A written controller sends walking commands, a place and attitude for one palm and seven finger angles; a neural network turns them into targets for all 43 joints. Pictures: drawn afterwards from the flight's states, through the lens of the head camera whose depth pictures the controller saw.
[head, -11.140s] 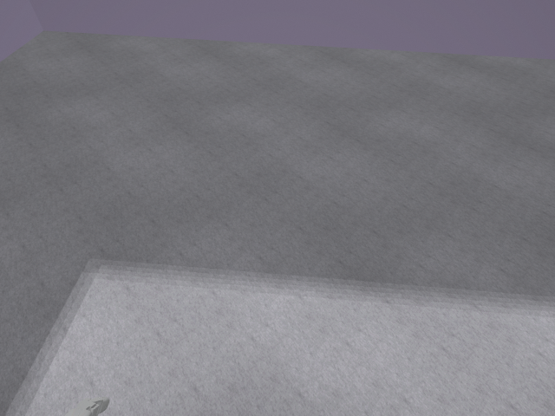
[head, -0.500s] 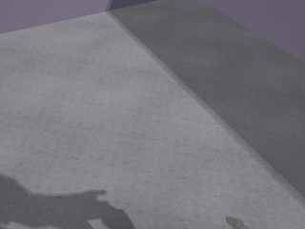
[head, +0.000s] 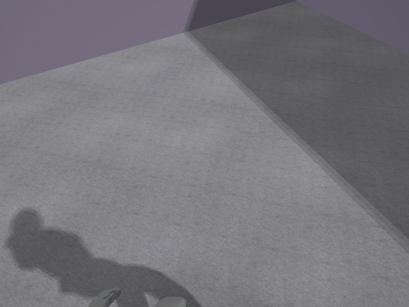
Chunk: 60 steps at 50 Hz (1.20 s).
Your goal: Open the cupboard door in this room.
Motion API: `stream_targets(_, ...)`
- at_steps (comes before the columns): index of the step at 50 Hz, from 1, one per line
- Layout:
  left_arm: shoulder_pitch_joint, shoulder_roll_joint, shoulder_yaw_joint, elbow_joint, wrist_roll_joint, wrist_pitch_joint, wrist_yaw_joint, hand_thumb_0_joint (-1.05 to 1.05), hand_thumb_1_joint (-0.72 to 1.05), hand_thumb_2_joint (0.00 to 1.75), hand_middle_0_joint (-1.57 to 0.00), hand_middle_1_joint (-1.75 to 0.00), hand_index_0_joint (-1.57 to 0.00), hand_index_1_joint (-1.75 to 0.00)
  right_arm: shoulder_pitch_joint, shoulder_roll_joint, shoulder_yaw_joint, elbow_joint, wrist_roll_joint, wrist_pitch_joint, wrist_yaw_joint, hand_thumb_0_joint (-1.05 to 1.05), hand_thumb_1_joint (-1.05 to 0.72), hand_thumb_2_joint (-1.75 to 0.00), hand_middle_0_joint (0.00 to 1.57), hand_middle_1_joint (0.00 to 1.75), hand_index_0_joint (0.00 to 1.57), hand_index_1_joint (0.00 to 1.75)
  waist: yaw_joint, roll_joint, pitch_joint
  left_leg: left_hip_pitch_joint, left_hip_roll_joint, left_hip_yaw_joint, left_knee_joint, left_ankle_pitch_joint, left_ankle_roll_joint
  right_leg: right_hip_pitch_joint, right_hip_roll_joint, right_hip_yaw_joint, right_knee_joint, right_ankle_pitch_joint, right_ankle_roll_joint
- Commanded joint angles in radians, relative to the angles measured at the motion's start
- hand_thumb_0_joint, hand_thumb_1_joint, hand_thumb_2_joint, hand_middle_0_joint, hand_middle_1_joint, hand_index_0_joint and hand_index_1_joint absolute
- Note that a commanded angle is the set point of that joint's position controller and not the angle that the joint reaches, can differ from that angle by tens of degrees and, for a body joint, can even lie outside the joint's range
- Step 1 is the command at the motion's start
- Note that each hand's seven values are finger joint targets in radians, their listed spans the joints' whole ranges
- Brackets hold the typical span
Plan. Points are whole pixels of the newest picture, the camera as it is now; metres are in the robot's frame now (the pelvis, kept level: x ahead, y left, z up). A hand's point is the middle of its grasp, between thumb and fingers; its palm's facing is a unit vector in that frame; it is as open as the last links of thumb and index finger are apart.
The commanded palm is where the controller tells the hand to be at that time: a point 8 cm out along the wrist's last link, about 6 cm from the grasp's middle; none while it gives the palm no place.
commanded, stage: turn or walk to find it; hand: left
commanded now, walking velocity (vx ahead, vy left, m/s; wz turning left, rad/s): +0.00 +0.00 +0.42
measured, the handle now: out of the picture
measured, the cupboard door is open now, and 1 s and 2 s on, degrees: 0 0 0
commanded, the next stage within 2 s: none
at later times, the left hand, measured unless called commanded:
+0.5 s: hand out of the picture -0.04 +0.27 -0.18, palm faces +0.27 -0.93 -0.24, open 7.4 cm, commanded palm none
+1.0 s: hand out of the picture -0.04 +0.20 -0.15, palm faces +0.42 -0.87 -0.27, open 7.4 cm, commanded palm none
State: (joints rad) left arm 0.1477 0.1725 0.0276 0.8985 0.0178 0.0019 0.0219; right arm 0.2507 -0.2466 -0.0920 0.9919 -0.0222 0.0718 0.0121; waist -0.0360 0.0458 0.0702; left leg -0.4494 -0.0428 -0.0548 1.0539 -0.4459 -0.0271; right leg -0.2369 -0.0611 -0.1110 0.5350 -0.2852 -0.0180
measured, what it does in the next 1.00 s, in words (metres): steps on the spot, turning left: left foot, then right foot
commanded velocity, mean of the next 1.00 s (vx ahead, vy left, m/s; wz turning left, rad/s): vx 0.00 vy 0.00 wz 0.42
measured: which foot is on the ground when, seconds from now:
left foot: up 0.00-0.30, down 0.32-0.80, up 0.82-1.00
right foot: down 0.00-0.32, up 0.34-0.78, down 0.80-1.00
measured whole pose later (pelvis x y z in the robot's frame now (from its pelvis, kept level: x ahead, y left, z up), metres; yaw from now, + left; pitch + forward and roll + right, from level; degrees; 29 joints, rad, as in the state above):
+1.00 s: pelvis -0.04 +0.00 +0.00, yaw +25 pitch -1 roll +2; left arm 0.20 0.16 0.03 0.93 0.02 0.01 0.02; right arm 0.24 -0.25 -0.10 0.99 -0.02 0.08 0.02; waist -0.03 0.04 0.07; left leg -0.49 0.00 -0.04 1.14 -0.38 -0.05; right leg -0.21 -0.07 -0.15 0.50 -0.27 -0.03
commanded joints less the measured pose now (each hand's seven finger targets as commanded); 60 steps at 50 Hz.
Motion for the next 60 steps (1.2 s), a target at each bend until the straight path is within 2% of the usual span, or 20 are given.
stream_targets(1,0.016,0.180,0.045,-0.060,0.002,-0.016,0.013,0.00,0.90,0.90,-0.20,-0.30,-0.20,-0.30,0.009,-0.065,-0.008,-0.064,-0.001,-0.012,0.003,0.00,-0.90,-0.90,0.20,0.30,0.20,0.30,0.022,-0.221,-0.034,-0.078,0.069,0.016,0.153,0.071,-0.031,0.037,-0.252,0.126,-0.230,0.267,-0.088)
stream_targets(9,0.120,0.245,0.066,-0.003,0.016,-0.006,0.011,0.00,0.90,0.90,-0.20,-0.30,-0.20,-0.30,-0.098,-0.037,0.016,-0.085,0.011,-0.028,0.002,0.00,-0.90,-0.90,0.20,0.30,0.20,0.30,0.083,-0.250,-0.073,0.015,0.074,0.105,-0.211,-0.040,-0.033,0.143,-0.295,0.092,-0.162,0.417,-0.126)
stream_targets(13,0.098,0.252,0.073,0.017,0.007,0.004,0.008,0.00,0.90,0.90,-0.20,-0.30,-0.20,-0.30,-0.031,-0.048,0.021,-0.071,0.014,-0.045,-0.003,0.00,-0.90,-0.90,0.20,0.30,0.20,0.30,0.040,-0.234,-0.122,0.193,0.066,0.144,-0.514,0.130,-0.016,0.113,-0.281,0.024,-0.037,0.417,-0.064)
stream_targets(14,0.100,0.232,0.071,0.010,-0.001,0.012,0.006,0.00,0.90,0.90,-0.20,-0.30,-0.20,-0.30,0.006,-0.081,0.014,-0.064,0.011,-0.054,-0.002,0.00,-0.90,-0.90,0.20,0.30,0.20,0.30,0.015,-0.143,-0.136,0.320,0.093,0.116,-0.641,0.263,-0.001,0.011,-0.253,-0.017,0.057,0.314,-0.012)
stream_targets(15,0.120,0.174,0.064,-0.012,-0.008,0.021,0.001,0.00,0.90,0.90,-0.20,-0.30,-0.20,-0.30,0.028,-0.175,-0.006,-0.068,0.002,-0.065,-0.004,0.00,-0.90,-0.90,0.20,0.30,0.20,0.30,0.004,0.126,-0.152,0.440,0.301,-0.168,-0.709,0.460,0.081,-0.202,-0.133,-0.073,0.241,-0.006,0.061)
stream_targets(16,0.072,0.129,0.043,-0.049,-0.003,0.026,-0.001,0.00,0.90,0.90,-0.20,-0.30,-0.20,-0.30,0.067,-0.246,-0.020,-0.067,0.002,-0.058,-0.008,0.00,-0.90,-0.90,0.20,0.30,0.20,0.30,-0.022,0.270,-0.123,0.412,0.458,-0.313,-0.744,0.690,0.189,-0.310,-0.061,-0.036,0.410,-0.364,0.091)
stream_targets(18,-0.012,0.147,0.050,-0.037,0.000,0.042,0.004,0.00,0.90,0.90,-0.20,-0.30,-0.20,-0.30,0.035,-0.206,-0.011,-0.053,-0.002,-0.058,-0.029,0.00,-0.90,-0.90,0.20,0.30,0.20,0.30,-0.020,0.232,-0.071,0.295,0.391,-0.276,-0.755,0.541,0.193,-0.320,-0.063,0.084,0.561,-0.278,0.079)
stream_targets(20,0.043,0.152,0.053,0.004,0.001,0.036,-0.008,0.00,0.90,0.90,-0.20,-0.30,-0.20,-0.30,-0.064,-0.154,0.007,-0.081,-0.001,-0.063,-0.033,0.00,-0.90,-0.90,0.20,0.30,0.20,0.30,0.027,0.136,-0.055,0.302,0.312,-0.171,-0.741,0.557,0.180,-0.320,-0.059,0.088,0.596,-0.151,0.087)
stream_targets(23,0.064,0.154,0.051,0.021,-0.001,0.030,-0.011,0.00,0.90,0.90,-0.20,-0.30,-0.20,-0.30,-0.051,-0.146,0.009,-0.083,0.006,-0.072,-0.033,0.00,-0.90,-0.90,0.20,0.30,0.20,0.30,0.027,0.090,-0.092,0.355,0.276,-0.121,-0.726,0.664,0.174,-0.299,-0.047,0.084,0.569,-0.108,0.099)
stream_targets(30,0.005,0.137,0.043,-0.019,-0.005,0.030,-0.003,0.00,0.90,0.90,-0.20,-0.30,-0.20,-0.30,-0.016,-0.153,-0.005,-0.083,-0.001,-0.061,-0.028,0.00,-0.90,-0.90,0.20,0.30,0.20,0.30,-0.001,0.096,-0.082,0.358,0.285,-0.212,-0.718,0.625,0.207,-0.259,-0.019,0.090,0.400,-0.159,0.106)
stream_targets(37,0.109,0.129,0.044,-0.008,-0.011,0.014,0.003,0.00,0.90,0.90,-0.20,-0.30,-0.20,-0.30,-0.072,-0.150,-0.016,-0.108,-0.002,-0.047,-0.022,0.00,-0.90,-0.90,0.20,0.30,0.20,0.30,0.054,0.105,-0.101,0.171,0.223,-0.265,-0.647,0.509,0.167,0.030,0.028,0.059,0.012,-0.012,0.080)
stream_targets(38,0.149,0.150,0.048,0.000,-0.008,0.006,0.006,0.00,0.90,0.90,-0.20,-0.30,-0.20,-0.30,-0.077,-0.133,-0.015,-0.110,0.005,-0.047,-0.018,0.00,-0.90,-0.90,0.20,0.30,0.20,0.30,0.074,0.053,-0.110,0.107,0.184,-0.241,-0.597,0.428,0.130,0.131,0.007,0.070,-0.118,0.081,0.075)
stream_targets(39,0.166,0.206,0.059,-0.002,0.004,-0.006,0.012,0.00,0.90,0.90,-0.20,-0.30,-0.20,-0.30,-0.055,-0.079,-0.007,-0.119,0.013,-0.048,-0.014,0.00,-0.90,-0.90,0.20,0.30,0.20,0.30,0.077,-0.121,-0.120,-0.027,0.094,-0.154,-0.458,0.235,0.070,0.239,-0.147,0.217,-0.232,0.048,0.034)
stream_targets(40,0.159,0.280,0.073,-0.018,0.014,-0.010,0.014,0.00,0.90,0.90,-0.20,-0.30,-0.20,-0.30,-0.061,-0.033,0.001,-0.147,0.012,-0.049,-0.011,0.00,-0.90,-0.90,0.20,0.30,0.20,0.30,0.081,-0.350,-0.083,-0.146,-0.039,-0.002,-0.236,-0.086,0.008,0.216,-0.375,0.450,-0.282,0.117,-0.080)
stream_targets(41,0.139,0.274,0.078,-0.033,0.002,-0.010,0.014,0.00,0.90,0.90,-0.20,-0.30,-0.20,-0.30,-0.076,-0.087,-0.014,-0.143,0.000,-0.033,-0.014,0.00,-0.90,-0.90,0.20,0.30,0.20,0.30,0.088,-0.321,-0.079,-0.115,0.005,-0.048,-0.055,-0.130,0.011,0.080,-0.422,0.455,-0.306,0.086,-0.142)
stream_targets(44,-0.013,0.189,0.056,-0.065,0.002,-0.007,0.015,0.00,0.90,0.90,-0.20,-0.30,-0.20,-0.30,-0.027,-0.072,-0.018,-0.084,-0.003,-0.014,0.002,0.00,-0.90,-0.90,0.20,0.30,0.20,0.30,0.005,-0.148,-0.005,-0.090,0.052,-0.025,0.162,0.041,-0.001,-0.028,-0.274,0.229,-0.269,0.083,-0.104)
stream_targets(46,0.012,0.169,0.049,-0.059,0.002,-0.016,0.013,0.00,0.90,0.90,-0.20,-0.30,-0.20,-0.30,0.001,-0.058,-0.012,-0.070,-0.002,-0.013,0.005,0.00,-0.90,-0.90,0.20,0.30,0.20,0.30,0.011,-0.188,-0.033,-0.088,0.056,0.003,0.163,0.088,-0.021,0.018,-0.238,0.146,-0.245,0.188,-0.086)
stream_targets(55,0.149,0.234,0.068,0.013,0.015,-0.009,0.011,0.00,0.90,0.90,-0.20,-0.30,-0.20,-0.30,-0.117,-0.033,0.016,-0.082,0.010,-0.026,0.001,0.00,-0.90,-0.90,0.20,0.30,0.20,0.30,0.090,-0.238,-0.075,0.003,0.070,0.096,-0.202,-0.033,-0.035,0.164,-0.294,0.096,-0.166,0.449,-0.130)
stream_targets(58,0.130,0.249,0.075,0.028,0.014,-0.003,0.010,0.00,0.90,0.90,-0.20,-0.30,-0.20,-0.30,-0.088,-0.032,0.021,-0.078,0.016,-0.037,-0.004,0.00,-0.90,-0.90,0.20,0.30,0.20,0.30,0.072,-0.246,-0.099,0.089,0.067,0.129,-0.367,-0.003,-0.022,0.161,-0.306,0.072,-0.109,0.472,-0.117)
stream_targets(60,0.106,0.246,0.076,0.027,0.004,0.005,0.007,0.00,0.90,0.90,-0.20,-0.30,-0.20,-0.30,-0.028,-0.049,0.021,-0.061,0.013,-0.048,-0.005,0.00,-0.90,-0.90,0.20,0.30,0.20,0.30,0.031,-0.207,-0.127,0.235,0.066,0.144,-0.579,0.181,-0.010,0.096,-0.274,0.006,-0.017,0.399,-0.050)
